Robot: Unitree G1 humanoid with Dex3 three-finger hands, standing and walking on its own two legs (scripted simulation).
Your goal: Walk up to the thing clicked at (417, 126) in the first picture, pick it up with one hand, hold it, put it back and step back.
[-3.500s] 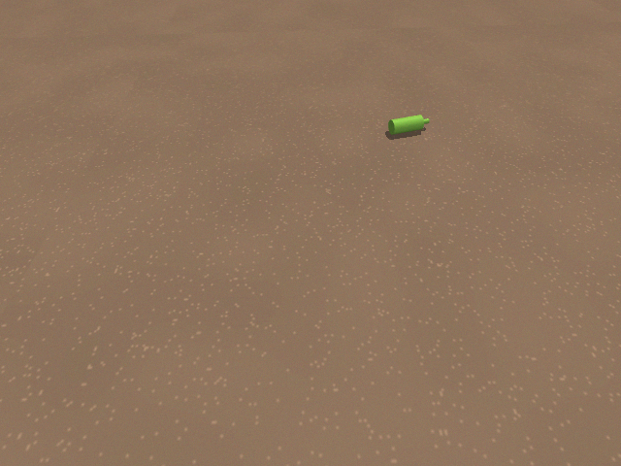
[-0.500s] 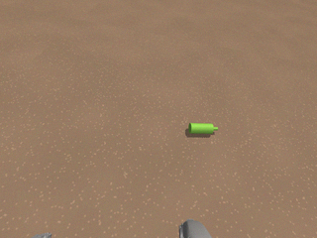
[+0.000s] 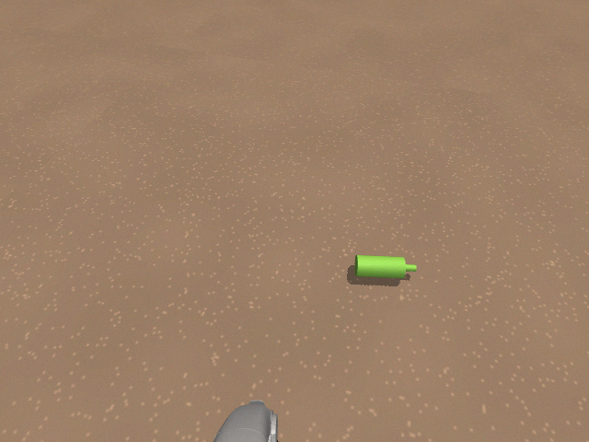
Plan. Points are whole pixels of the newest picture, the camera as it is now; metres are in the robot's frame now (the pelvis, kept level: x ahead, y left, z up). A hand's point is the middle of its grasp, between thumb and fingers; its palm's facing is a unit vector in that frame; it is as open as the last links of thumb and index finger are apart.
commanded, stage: walk up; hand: left
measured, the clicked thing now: (385, 266) +0.86 -0.25 -0.72
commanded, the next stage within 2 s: none
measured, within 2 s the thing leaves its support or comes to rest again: neither
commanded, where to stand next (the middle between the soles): +0.52 -0.50 m, yaw +5 degrees
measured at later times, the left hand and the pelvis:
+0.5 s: hand (228, 375) +0.23 +0.16 -0.15, palm faces -0.05 -0.94 -0.32, open 7.4 cm; pelvis +0.13 -0.13 -0.01, yaw -1 degrees
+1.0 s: hand (328, 364) +0.28 -0.01 -0.18, palm faces +0.03 -0.96 -0.29, open 7.4 cm; pelvis +0.26 -0.28 -0.02, yaw +2 degrees
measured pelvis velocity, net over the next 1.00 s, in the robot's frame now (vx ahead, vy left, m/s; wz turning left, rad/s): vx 0.26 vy -0.28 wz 0.04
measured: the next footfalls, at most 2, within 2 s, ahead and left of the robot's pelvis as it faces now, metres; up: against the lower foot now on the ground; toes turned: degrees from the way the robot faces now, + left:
left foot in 0.12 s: +0.18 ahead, +0.07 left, +0.00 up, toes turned +8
right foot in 0.56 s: +0.27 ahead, -0.35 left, +0.00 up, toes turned -5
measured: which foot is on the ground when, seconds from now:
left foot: up 0.00-0.10, down 0.12-0.56, up 0.58-0.92, down 0.94-1.00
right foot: down 0.00-0.14, up 0.16-0.54, down 0.56-0.96, up 0.98-1.00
